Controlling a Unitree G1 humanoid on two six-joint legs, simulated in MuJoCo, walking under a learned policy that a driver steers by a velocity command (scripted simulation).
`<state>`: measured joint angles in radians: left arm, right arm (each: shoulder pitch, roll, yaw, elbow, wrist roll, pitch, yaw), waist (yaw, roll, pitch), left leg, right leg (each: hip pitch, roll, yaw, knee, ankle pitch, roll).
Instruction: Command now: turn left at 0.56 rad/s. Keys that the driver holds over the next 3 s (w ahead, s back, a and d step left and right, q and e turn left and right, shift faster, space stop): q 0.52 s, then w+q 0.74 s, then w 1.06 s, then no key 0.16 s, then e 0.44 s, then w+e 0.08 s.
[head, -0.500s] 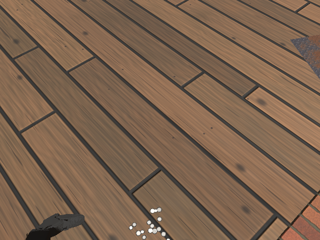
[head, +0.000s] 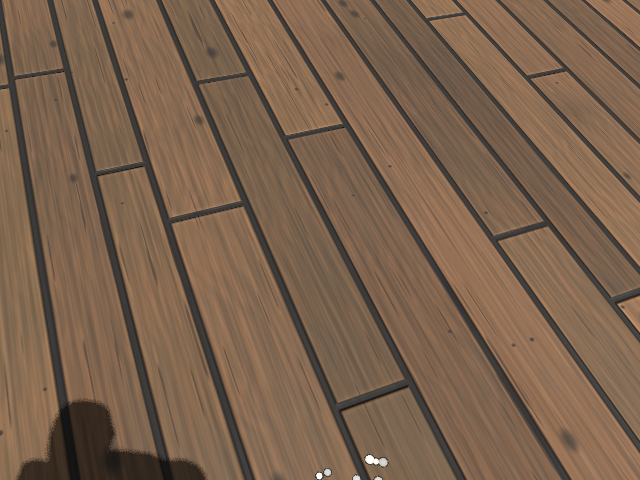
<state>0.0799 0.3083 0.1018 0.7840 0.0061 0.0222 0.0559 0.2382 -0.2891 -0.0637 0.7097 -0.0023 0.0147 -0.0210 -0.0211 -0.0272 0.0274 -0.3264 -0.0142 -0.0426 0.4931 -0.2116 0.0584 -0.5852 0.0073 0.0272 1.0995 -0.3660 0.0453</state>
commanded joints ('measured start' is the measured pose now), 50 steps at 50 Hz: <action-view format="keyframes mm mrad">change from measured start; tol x32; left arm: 1 -33 56 11 -67 -5 -22 1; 50 -161 57 -28 -156 -6 -133 -98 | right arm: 1 -19 -163 -42 -83 9 -13 -19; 50 175 -181 -42 -99 22 -67 -9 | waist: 1 13 145 -141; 14 47 186 -140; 17 -12 -275 -112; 35 14 -118 -41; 38 -72 358 -104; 50 -39 141 34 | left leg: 1 237 219 -277 -143 317 145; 14 157 136 -455 -44 312 119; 17 -261 -137 -123 380 -440 -40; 22 -319 -22 -78 739 -219 -145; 36 195 -8 163 -9 -84 -9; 38 546 311 -451 -143 -143 183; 50 227 161 -216 -288 172 144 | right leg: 1 -84 -6 55 -74 52 16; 12 174 41 70 -494 11 13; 17 509 -396 475 -802 565 -291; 27 576 -281 85 -790 457 -271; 35 384 -298 3 -808 -25 -208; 40 -376 -60 37 102 -167 -61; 50 -70 -9 -8 -448 387 7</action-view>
